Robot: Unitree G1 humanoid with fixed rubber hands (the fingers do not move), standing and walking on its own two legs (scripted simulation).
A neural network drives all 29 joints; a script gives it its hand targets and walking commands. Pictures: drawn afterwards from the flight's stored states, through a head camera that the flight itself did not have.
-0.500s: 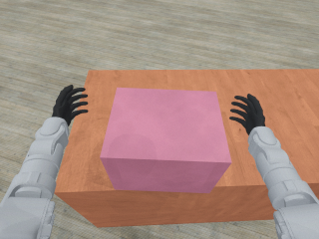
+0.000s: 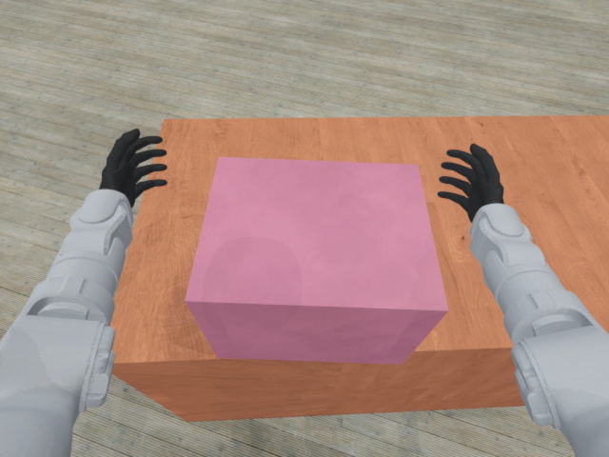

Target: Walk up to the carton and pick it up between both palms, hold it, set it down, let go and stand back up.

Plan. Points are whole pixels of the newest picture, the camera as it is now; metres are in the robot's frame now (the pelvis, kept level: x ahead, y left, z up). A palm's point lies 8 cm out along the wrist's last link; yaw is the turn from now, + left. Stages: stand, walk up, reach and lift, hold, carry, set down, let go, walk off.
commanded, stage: reach and lift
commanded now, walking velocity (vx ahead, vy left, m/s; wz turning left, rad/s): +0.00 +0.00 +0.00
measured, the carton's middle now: (313, 264) +0.39 +0.01 -0.04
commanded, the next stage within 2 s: none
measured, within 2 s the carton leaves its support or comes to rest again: neither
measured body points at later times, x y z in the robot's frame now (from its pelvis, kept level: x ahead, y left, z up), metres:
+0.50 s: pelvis -0.02 +0.00 -0.04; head +0.08 +0.01 +0.40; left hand +0.42 +0.25 +0.00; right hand +0.42 -0.22 -0.01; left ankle +0.02 +0.12 -0.74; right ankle -0.02 -0.11 -0.74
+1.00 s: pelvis -0.02 +0.00 -0.04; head +0.07 +0.01 +0.39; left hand +0.42 +0.22 -0.01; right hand +0.43 -0.19 -0.01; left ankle +0.02 +0.12 -0.74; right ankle -0.02 -0.11 -0.74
